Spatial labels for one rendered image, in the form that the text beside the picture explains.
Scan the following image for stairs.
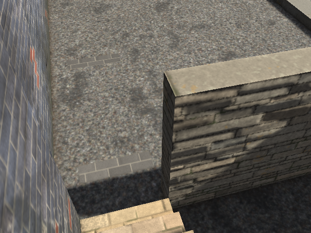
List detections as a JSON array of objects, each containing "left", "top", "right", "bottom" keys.
[{"left": 80, "top": 198, "right": 194, "bottom": 233}]

